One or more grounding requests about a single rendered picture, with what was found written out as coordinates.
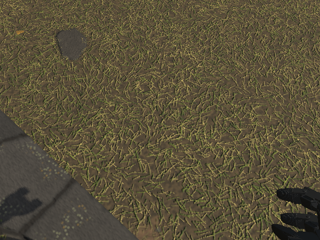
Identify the robot right hand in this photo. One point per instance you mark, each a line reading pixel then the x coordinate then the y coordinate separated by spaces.
pixel 308 198

